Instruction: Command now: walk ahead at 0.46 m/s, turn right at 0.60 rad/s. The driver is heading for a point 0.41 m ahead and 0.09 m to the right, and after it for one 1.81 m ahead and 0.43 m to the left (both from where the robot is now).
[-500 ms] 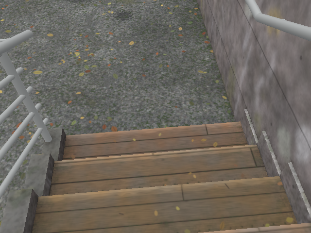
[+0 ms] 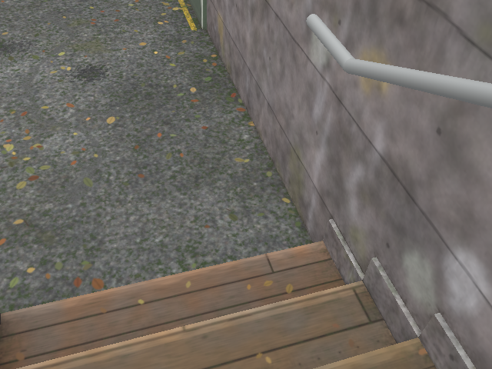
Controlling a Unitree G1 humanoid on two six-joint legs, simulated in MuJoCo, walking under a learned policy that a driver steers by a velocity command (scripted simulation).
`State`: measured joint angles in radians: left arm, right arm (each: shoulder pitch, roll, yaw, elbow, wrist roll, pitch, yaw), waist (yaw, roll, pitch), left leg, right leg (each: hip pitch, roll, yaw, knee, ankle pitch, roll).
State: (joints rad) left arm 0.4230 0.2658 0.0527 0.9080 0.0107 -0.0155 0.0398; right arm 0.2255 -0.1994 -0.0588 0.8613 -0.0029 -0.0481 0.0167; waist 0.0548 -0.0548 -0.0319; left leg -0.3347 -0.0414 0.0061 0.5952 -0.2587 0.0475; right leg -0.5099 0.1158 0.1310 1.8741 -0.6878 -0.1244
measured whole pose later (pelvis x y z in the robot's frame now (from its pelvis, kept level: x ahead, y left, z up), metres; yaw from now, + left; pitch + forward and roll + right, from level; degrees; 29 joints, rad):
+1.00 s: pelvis +0.15 +0.14 -0.14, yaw -34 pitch -4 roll +0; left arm 0.19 0.27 0.07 0.66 0.04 0.04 0.05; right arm 0.27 -0.18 -0.01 0.77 -0.03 0.02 0.02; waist 0.06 -0.10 0.02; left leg -0.17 -0.03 0.02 0.54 -0.29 0.05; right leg -0.98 0.19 0.09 2.10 -0.52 -0.01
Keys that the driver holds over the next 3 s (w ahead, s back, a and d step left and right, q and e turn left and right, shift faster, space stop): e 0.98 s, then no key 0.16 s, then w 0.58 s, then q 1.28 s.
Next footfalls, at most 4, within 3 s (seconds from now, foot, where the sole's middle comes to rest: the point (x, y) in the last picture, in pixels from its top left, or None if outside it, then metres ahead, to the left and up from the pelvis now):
0.34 right None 0.18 -0.08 -0.76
0.90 left None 0.23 0.20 -0.91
1.50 right None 0.14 -0.07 -0.76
2.12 left None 0.46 -0.15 -0.91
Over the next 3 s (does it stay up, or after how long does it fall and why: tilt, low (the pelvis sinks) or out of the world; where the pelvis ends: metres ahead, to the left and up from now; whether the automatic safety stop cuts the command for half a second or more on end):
stays up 0.22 -0.22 -0.03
